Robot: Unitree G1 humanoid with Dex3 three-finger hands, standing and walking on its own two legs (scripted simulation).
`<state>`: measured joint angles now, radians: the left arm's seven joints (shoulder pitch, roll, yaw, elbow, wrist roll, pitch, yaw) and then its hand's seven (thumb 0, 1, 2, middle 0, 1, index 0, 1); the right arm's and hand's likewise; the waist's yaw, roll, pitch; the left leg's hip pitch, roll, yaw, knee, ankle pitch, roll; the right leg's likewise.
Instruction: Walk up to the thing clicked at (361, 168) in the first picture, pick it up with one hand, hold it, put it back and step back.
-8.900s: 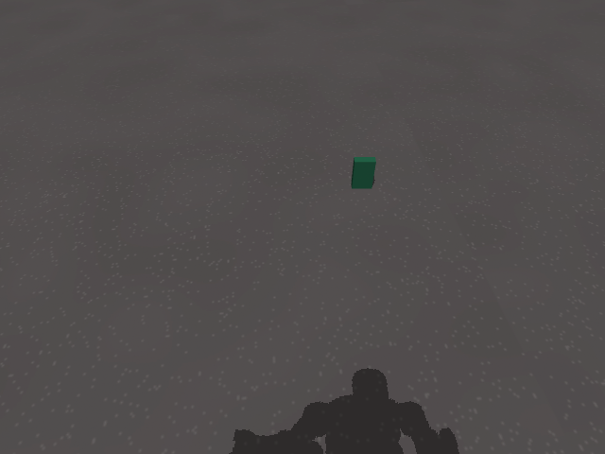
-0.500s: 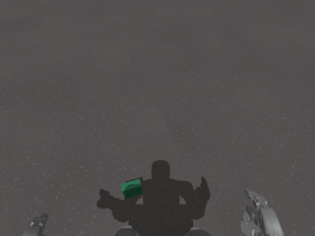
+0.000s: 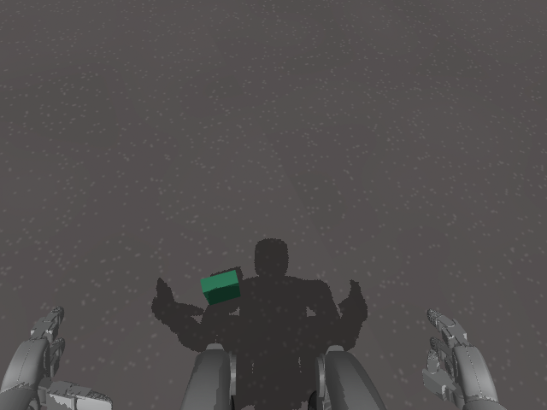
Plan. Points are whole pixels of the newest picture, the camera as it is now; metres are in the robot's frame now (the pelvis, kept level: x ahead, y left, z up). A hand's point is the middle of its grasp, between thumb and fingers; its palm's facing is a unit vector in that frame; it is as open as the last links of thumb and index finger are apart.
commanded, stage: go down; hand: left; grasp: from the side
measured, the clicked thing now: (221, 288) +0.43 +0.14 -0.55
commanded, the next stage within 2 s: approach in 1.66 s
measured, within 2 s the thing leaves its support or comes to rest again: neither
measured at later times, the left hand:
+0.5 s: hand (99, 301) +0.31 +0.31 -0.18, palm faces +0.04 -0.98 -0.18, open 17.2 cm
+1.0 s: hand (104, 285) +0.35 +0.33 -0.22, palm faces -0.01 -0.99 -0.12, open 17.4 cm
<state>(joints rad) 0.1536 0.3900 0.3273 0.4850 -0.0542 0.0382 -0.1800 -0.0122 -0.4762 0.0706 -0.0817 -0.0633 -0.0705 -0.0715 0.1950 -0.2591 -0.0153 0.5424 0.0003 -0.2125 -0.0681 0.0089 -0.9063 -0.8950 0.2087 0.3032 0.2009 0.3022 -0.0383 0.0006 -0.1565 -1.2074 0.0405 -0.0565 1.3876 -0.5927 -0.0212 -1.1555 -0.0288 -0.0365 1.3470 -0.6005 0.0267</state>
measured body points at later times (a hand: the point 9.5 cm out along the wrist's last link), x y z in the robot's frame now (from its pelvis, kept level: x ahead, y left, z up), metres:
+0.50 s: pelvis -0.05 +0.00 -0.13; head +0.14 +0.03 +0.28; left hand +0.31 +0.36 -0.17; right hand +0.10 -0.28 -0.25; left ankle +0.03 +0.13 -0.60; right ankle +0.02 -0.14 -0.60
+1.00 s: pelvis -0.06 +0.00 -0.20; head +0.14 +0.03 +0.20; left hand +0.35 +0.38 -0.21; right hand +0.08 -0.29 -0.31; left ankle +0.03 +0.13 -0.60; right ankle +0.02 -0.14 -0.60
